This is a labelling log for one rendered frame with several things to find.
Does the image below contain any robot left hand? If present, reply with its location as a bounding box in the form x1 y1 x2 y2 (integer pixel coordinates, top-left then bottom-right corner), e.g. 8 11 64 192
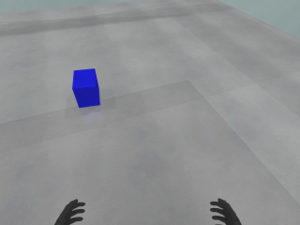
54 199 85 225

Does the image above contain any carton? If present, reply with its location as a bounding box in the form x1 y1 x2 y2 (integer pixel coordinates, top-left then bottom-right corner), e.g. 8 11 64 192
72 68 100 108

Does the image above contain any robot right hand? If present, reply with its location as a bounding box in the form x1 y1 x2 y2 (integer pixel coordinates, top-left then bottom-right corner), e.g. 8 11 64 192
210 198 242 225

